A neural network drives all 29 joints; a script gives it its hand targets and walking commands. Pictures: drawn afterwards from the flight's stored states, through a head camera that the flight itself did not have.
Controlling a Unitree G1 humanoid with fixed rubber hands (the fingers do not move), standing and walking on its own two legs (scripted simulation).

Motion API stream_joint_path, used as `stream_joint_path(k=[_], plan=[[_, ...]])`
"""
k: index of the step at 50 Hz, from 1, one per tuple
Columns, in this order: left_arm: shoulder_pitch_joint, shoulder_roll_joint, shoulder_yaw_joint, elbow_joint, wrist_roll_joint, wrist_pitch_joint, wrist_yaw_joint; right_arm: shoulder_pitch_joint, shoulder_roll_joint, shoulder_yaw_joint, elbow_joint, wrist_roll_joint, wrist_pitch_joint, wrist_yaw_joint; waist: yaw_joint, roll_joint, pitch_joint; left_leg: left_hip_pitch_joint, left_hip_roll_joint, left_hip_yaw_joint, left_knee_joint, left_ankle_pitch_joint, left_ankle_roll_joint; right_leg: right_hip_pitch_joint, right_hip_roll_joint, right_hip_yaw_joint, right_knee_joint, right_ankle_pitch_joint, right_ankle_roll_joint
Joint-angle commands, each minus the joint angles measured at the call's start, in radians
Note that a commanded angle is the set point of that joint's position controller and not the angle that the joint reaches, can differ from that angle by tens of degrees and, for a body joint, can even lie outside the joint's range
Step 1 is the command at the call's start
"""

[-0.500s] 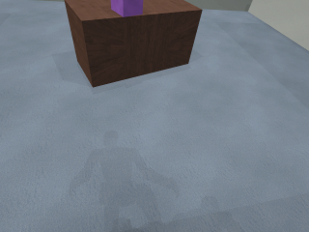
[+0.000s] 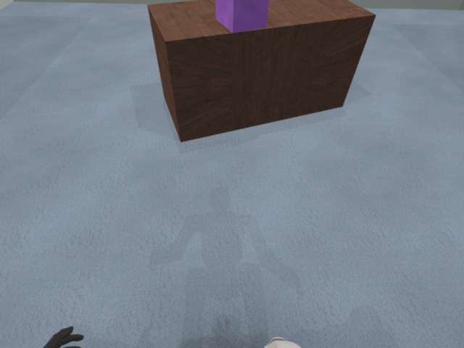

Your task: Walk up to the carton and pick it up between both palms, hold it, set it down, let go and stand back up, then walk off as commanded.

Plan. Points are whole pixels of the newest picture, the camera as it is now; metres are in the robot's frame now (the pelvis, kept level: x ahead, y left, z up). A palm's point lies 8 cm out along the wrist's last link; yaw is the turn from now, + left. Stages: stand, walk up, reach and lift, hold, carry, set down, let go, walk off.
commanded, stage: walk up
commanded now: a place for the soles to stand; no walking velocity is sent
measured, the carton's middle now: out of the picture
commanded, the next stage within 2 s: none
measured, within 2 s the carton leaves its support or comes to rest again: neither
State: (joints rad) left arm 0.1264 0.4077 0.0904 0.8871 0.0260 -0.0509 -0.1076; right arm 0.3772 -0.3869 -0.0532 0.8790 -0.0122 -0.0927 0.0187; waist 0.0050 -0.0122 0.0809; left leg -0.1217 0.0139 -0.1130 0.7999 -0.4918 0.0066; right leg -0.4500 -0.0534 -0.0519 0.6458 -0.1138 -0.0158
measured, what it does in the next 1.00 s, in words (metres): walks ahead: left foot, then right foot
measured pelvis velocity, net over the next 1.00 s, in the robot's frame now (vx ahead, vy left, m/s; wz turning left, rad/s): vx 0.43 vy -0.09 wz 0.25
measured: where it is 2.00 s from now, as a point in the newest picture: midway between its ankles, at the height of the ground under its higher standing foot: (265, 219)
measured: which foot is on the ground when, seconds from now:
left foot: up 0.00-0.38, down 0.40-0.78, up 0.80-1.00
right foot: down 0.00-0.42, up 0.44-0.76, down 0.78-1.00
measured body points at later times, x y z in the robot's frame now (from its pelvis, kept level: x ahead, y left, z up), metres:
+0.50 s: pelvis +0.22 -0.02 +0.00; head +0.23 +0.02 +0.45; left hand +0.21 +0.30 -0.13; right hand +0.36 -0.33 -0.07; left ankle +0.27 +0.10 -0.71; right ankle +0.17 -0.14 -0.66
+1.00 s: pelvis +0.43 -0.09 +0.00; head +0.44 -0.09 +0.45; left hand +0.44 +0.23 -0.11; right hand +0.57 -0.40 -0.11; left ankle +0.45 +0.02 -0.69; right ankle +0.50 -0.20 -0.71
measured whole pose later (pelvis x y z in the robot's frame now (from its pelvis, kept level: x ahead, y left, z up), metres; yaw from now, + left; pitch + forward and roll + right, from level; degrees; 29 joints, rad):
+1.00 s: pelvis +0.43 -0.09 +0.00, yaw +14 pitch -3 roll -1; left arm 0.23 0.39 0.06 0.85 0.03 -0.04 -0.08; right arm 0.28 -0.43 -0.06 0.96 -0.01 -0.10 0.00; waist 0.02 0.02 0.07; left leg -0.49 0.06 0.06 0.96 -0.45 0.03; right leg -0.36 -0.06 -0.12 0.75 -0.34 -0.02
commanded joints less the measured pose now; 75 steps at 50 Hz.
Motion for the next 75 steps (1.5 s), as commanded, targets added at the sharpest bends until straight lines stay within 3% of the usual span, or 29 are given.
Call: stream_joint_path(k=[1, 3, 6, 17, 20, 21, 22, 24, 28, 35, 38, 39, 40, 41, 43, 46, 49, 52, 53, 54, 55, 57, 61, 65, 70, 71, 72, 73, 75], plan=[[0.104, 0.35, 0.1, -0.101, -0.007, -0.026, 0.03, 0.045, -0.286, -0.066, -0.069, 0.014, -0.031, -0.022, 0.074, -0.149, -0.212, -0.542, 0.023, 0.05, 0.535, 0.044, 0.053, 0.479, -0.398, 0.739, -0.5, -0.84, -0.194], [0.052, 0.266, 0.074, -0.113, -0.007, -0.035, 0.037, 0.009, -0.262, -0.062, -0.053, 0.011, -0.028, -0.005, 0.037, -0.123, -0.066, -0.515, 0.082, 0.054, 0.4, 0.125, 0.03, 0.306, -0.293, 0.447, -0.453, -0.619, -0.196], [0.061, 0.248, 0.061, -0.11, 0.001, -0.04, 0.035, 0.02, -0.233, -0.075, -0.032, -0.004, -0.005, 0.016, 0.012, -0.172, -0.035, -0.392, 0.091, 0.068, 0.258, 0.163, 0.008, 0.157, -0.23, 0.273, -0.475, -0.511, -0.165], [0.123, 0.261, 0.056, -0.184, 0.005, -0.024, 0.027, -0.122, -0.227, -0.084, -0.082, -0.008, -0.01, 0.024, 0.036, -0.057, -0.002, -0.34, 0.052, 0.193, -0.169, 0.251, 0.016, 0.24, -0.236, 0.088, -0.391, -0.379, -0.189], [0.124, 0.192, 0.028, -0.194, 0.003, -0.015, 0.029, 0.058, -0.265, -0.099, -0.032, -0.013, -0.029, 0.007, -0.073, 0.069, -0.105, 0.047, -0.007, 0.203, -0.238, 0.204, 0.087, 0.032, -0.126, -0.054, -0.014, -0.204, -0.128], [0.103, 0.155, 0.015, -0.22, -0.005, -0.018, 0.031, 0.188, -0.348, -0.126, -0.005, -0.018, -0.042, -0.016, -0.157, 0.254, -0.168, 0.255, 0.199, -0.208, -0.393, -0.022, 0.173, -0.201, -0.017, -0.131, 0.352, -0.126, -0.07], [0.104, 0.188, 0.035, -0.231, 0.0, -0.015, 0.035, 0.211, -0.417, -0.133, -0.033, -0.006, -0.042, -0.028, -0.149, 0.303, -0.22, 0.329, 0.37, -0.641, -0.541, -0.014, 0.269, -0.344, 0.085, 0.003, 0.519, -0.421, -0.016], [0.08, 0.28, 0.045, -0.19, -0.006, -0.015, 0.049, 0.107, -0.379, -0.122, -0.063, 0.026, -0.035, -0.037, -0.094, 0.086, -0.141, 0.233, 0.404, -0.527, -0.462, 0.143, 0.311, -0.377, -0.037, 0.106, 0.599, -0.389, -0.002], [0.119, 0.261, 0.036, -0.129, -0.004, 0.006, 0.045, -0.017, -0.315, -0.083, -0.075, 0.027, -0.048, -0.044, -0.024, 0.117, -0.039, -0.052, 0.317, -0.246, -0.418, 0.434, 0.26, -0.227, -0.111, 0.123, 0.454, -0.288, -0.007], [-0.01, 0.228, 0.046, -0.134, 0.004, 0.018, -0.004, -0.108, -0.395, -0.105, -0.091, -0.004, -0.055, -0.044, -0.014, 0.22, -0.031, -0.265, 0.257, -0.136, -0.424, 0.013, 0.221, -0.062, -0.096, 0.051, 0.204, -0.165, -0.004], [0.163, 0.258, 0.078, -0.049, -0.003, 0.014, 0.006, -0.176, -0.347, -0.08, -0.078, -0.014, -0.042, -0.039, 0.113, 0.12, -0.042, -0.54, 0.191, -0.017, -0.218, 0.06, 0.142, 0.357, -0.02, 0.004, 0.122, -0.166, -0.014], [0.249, 0.306, 0.097, -0.039, 0.005, 0.004, 0.019, -0.151, -0.271, -0.059, -0.073, -0.012, -0.038, -0.035, 0.159, -0.116, -0.076, -0.58, 0.073, 0.089, 0.121, 0.132, 0.102, 0.443, -0.022, 0.078, -0.03, -0.337, -0.024], [0.31, 0.429, 0.121, -0.049, 0.008, -0.004, 0.029, -0.13, -0.199, -0.043, -0.091, 0.004, -0.04, -0.041, 0.18, -0.399, -0.134, -0.757, -0.07, 0.163, 0.477, -0.01, 0.044, 0.498, -0.296, 0.601, -0.313, -0.677, -0.149], [0.246, 0.452, 0.112, -0.076, -0.015, -0.008, 0.037, -0.09, -0.252, -0.052, -0.068, 0.017, -0.038, -0.052, 0.138, -0.348, -0.167, -0.769, -0.045, 0.018, 0.579, -0.088, 0.059, 0.45, -0.369, 0.808, -0.441, -0.755, -0.228], [0.075, 0.356, 0.086, -0.11, -0.021, -0.011, 0.047, -0.052, -0.281, -0.067, -0.004, 0.005, -0.044, -0.049, 0.02, -0.141, -0.041, -0.694, 0.077, 0.058, 0.528, 0.005, 0.044, 0.301, -0.376, 0.698, -0.402, -0.779, -0.273], [0.08, 0.28, 0.061, -0.102, -0.004, -0.02, 0.053, -0.002, -0.263, -0.059, 0.045, 0.009, -0.033, -0.03, 0.015, -0.213, -0.002, -0.516, 0.101, 0.099, 0.272, 0.05, 0.027, 0.154, -0.248, 0.366, -0.314, -0.485, -0.215], [0.086, 0.292, 0.059, -0.13, 0.011, -0.012, 0.046, -0.003, -0.245, -0.072, 0.019, 0.0, -0.034, -0.024, 0.014, -0.255, -0.034, -0.368, 0.066, 0.168, 0.071, 0.045, 0.023, 0.107, -0.258, 0.288, -0.281, -0.29, -0.24], [-0.015, 0.248, 0.034, -0.164, 0.005, 0.009, 0.037, 0.137, -0.27, -0.102, 0.063, -0.001, -0.043, -0.031, -0.083, -0.134, -0.059, -0.01, 0.005, 0.209, -0.159, 0.216, 0.035, -0.132, -0.148, 0.132, -0.103, -0.492, -0.161], [-0.031, 0.189, 0.025, -0.178, 0.013, 0.017, 0.035, 0.22, -0.307, -0.118, 0.076, -0.012, -0.049, -0.042, -0.149, 0.041, -0.09, 0.195, 0.066, 0.059, -0.227, 0.027, 0.082, -0.306, -0.084, 0.088, 0.129, -0.525, -0.122], [-0.03, 0.118, 0.004, -0.228, -0.004, 0.014, 0.037, 0.27, -0.415, -0.142, 0.042, -0.028, -0.058, -0.058, -0.168, 0.268, -0.097, 0.24, 0.339, -0.51, -0.495, -0.244, 0.178, -0.475, 0.042, 0.004, 0.462, -0.418, -0.051], [-0.041, 0.232, 0.024, -0.213, 0.005, 0.021, 0.05, 0.203, -0.435, -0.14, 0.014, 0.001, -0.057, -0.064, -0.148, 0.137, -0.105, 0.177, 0.465, -0.709, -0.585, -0.233, 0.247, -0.475, 0.022, 0.141, 0.562, -0.436, -0.018], [0.046, 0.277, 0.039, -0.153, 0.007, 0.018, 0.057, 0.028, -0.395, -0.128, -0.034, 0.002, -0.056, -0.069, -0.055, 0.031, -0.02, 0.068, 0.447, -0.535, -0.491, -0.144, 0.295, -0.452, -0.076, 0.16, 0.558, -0.349, -0.004], [0.073, 0.257, 0.051, -0.099, 0.007, 0.022, 0.03, 0.007, -0.379, -0.107, -0.025, 0.0, -0.058, -0.064, -0.019, 0.162, -0.014, -0.128, 0.349, -0.252, -0.436, 0.107, 0.253, -0.269, -0.112, 0.137, 0.453, -0.275, 0.004], [-0.01, 0.243, 0.051, -0.107, 0.004, 0.027, 0.013, 0.006, -0.393, -0.107, -0.023, -0.009, -0.056, -0.059, -0.054, 0.208, -0.018, -0.147, 0.284, -0.126, -0.379, 0.077, 0.231, -0.22, -0.098, 0.06, 0.285, -0.239, -0.001], [0.157, 0.259, 0.082, -0.035, -0.002, 0.03, 0.015, -0.137, -0.369, -0.082, -0.034, -0.02, -0.03, -0.046, 0.09, 0.117, -0.025, -0.5, 0.202, 0.035, -0.173, -0.003, 0.159, 0.275, 0.018, -0.075, 0.126, -0.262, -0.017], [0.24, 0.319, 0.104, -0.008, 0.003, 0.023, 0.027, -0.11, -0.295, -0.063, -0.032, -0.015, -0.025, -0.04, 0.152, -0.074, -0.087, -0.605, 0.091, 0.132, 0.157, 0.143, 0.096, 0.432, -0.017, 0.074, -0.009, -0.431, -0.042], [0.326, 0.423, 0.115, -0.025, -0.002, 0.01, 0.037, -0.098, -0.233, -0.046, -0.045, 0.012, -0.029, -0.049, 0.174, -0.391, -0.14, -0.783, -0.056, 0.185, 0.499, -0.015, 0.041, 0.472, -0.309, 0.674, -0.337, -0.719, -0.166], [0.24, 0.442, 0.111, -0.055, -0.021, 0.006, 0.045, -0.102, -0.286, -0.056, -0.037, 0.019, -0.025, -0.062, 0.146, -0.274, -0.176, -0.779, -0.015, 0.028, 0.578, -0.077, 0.052, 0.457, -0.371, 0.827, -0.423, -0.77, -0.253], [0.131, 0.346, 0.079, -0.076, -0.019, 0.0, 0.061, -0.07, -0.305, -0.055, 0.026, 0.012, -0.032, -0.059, 0.058, -0.112, -0.061, -0.729, 0.081, 0.062, 0.544, 0.023, 0.037, 0.342, -0.344, 0.623, -0.303, -0.587, -0.279]])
